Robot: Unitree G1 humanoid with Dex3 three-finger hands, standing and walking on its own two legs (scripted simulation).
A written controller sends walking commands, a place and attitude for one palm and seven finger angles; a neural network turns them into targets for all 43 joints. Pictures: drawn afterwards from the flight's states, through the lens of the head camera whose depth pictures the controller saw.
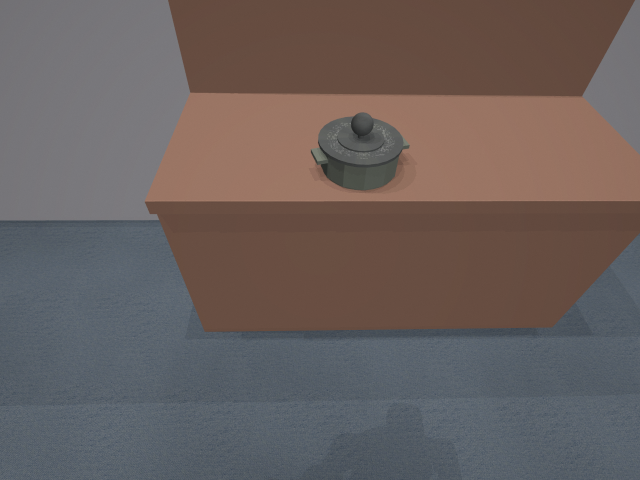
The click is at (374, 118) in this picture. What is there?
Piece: lid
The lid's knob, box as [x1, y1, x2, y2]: [351, 112, 373, 135]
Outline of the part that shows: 361,112 353,117 351,121 351,127 355,133 359,135 364,135 371,130 373,122 371,117 367,113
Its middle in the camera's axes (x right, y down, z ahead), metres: +0.09 -0.26 +0.89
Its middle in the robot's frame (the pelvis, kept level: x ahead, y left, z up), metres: +0.85 -0.06 +0.00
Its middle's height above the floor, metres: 0.78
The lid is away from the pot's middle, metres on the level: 0.00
